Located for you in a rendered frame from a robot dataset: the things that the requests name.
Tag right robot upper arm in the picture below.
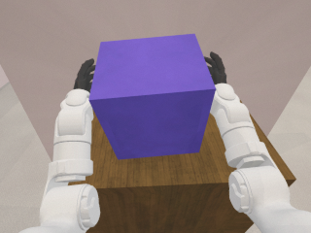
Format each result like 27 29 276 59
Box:
228 165 311 233

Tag left robot upper arm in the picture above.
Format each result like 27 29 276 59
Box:
18 183 100 233

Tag right robot forearm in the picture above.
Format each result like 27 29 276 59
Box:
210 83 291 202

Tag carton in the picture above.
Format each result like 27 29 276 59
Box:
88 33 216 160

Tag robot left hand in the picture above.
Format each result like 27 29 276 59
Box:
73 58 96 93

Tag robot right hand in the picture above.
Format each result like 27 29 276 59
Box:
203 51 227 85

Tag left robot forearm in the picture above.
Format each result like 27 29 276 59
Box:
39 88 94 224

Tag pedestal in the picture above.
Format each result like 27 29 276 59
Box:
68 99 296 233

